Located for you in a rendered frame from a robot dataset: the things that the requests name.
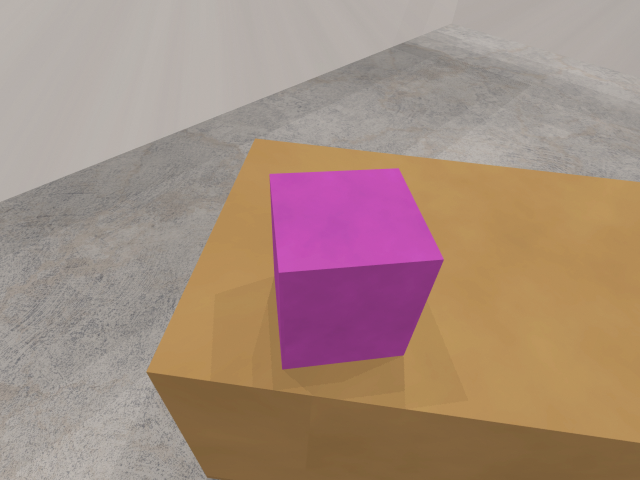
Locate carton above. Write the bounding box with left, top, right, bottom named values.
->
left=269, top=168, right=444, bottom=370

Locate pedestal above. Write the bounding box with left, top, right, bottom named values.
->
left=146, top=138, right=640, bottom=480

